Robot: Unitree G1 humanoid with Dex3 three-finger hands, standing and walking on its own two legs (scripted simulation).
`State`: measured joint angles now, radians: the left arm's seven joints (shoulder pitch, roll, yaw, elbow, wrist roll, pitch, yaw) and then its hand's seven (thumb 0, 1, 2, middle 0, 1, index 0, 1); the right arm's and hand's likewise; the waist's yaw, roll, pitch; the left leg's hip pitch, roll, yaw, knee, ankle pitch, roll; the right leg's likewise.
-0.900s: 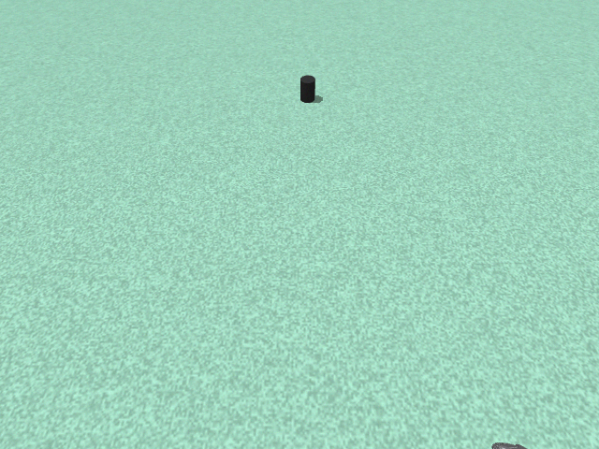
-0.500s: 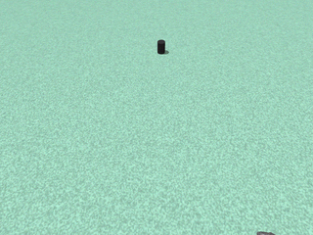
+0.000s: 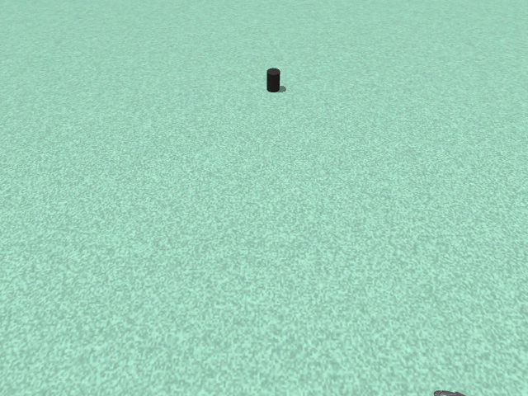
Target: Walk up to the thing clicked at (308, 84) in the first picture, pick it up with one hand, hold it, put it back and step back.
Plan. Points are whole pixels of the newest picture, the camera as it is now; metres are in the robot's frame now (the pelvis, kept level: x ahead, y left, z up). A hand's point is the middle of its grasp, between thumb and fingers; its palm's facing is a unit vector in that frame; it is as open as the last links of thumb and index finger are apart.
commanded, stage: stand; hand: left
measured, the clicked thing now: (273, 80) +2.06 -0.04 -0.72
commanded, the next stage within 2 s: walk up in 0.22 s
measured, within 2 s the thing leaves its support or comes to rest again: neither
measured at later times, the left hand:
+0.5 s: hand (131, 380) +0.15 +0.24 -0.13, palm faces -0.09 -0.91 -0.40, open 7.4 cm
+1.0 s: hand (176, 316) +0.27 +0.20 -0.17, palm faces +0.01 -0.94 -0.34, open 7.4 cm
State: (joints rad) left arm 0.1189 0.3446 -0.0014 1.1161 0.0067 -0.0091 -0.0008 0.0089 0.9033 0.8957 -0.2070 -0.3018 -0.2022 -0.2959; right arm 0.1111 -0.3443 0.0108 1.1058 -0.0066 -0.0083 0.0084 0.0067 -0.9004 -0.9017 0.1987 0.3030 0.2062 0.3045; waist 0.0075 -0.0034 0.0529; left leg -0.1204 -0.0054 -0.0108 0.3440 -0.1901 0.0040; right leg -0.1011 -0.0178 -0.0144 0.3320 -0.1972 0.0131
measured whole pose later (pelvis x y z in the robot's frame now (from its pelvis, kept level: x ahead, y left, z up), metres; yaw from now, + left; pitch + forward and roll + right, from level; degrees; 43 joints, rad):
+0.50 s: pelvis +0.05 -0.05 -0.01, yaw -4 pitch -2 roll +1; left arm 0.18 0.46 0.08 1.00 0.03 -0.02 -0.11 0.01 0.90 0.90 -0.21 -0.30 -0.20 -0.30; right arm 0.27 -0.44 -0.10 1.02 -0.05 -0.05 0.07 0.01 -0.90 -0.90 0.20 0.30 0.21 0.31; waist -0.02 0.01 0.01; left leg -0.04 0.06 0.05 0.37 -0.31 0.01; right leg -0.42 -0.09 -0.02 0.66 -0.32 0.00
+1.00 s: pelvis +0.27 -0.08 -0.02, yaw -1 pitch -1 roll -2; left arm 0.36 0.44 0.06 0.96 0.02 -0.08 -0.06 0.01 0.90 0.90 -0.21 -0.30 -0.21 -0.30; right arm 0.16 -0.43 -0.08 0.94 -0.03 -0.03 0.13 0.01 -0.90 -0.90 0.20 0.30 0.21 0.30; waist 0.07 0.00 0.02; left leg -0.44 0.10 0.04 0.55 -0.15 0.02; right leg 0.05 -0.01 -0.13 0.39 -0.42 0.01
